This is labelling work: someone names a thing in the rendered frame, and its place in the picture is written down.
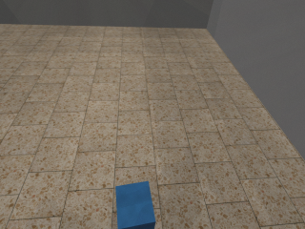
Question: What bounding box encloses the carton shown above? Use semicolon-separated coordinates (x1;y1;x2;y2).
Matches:
115;181;156;229

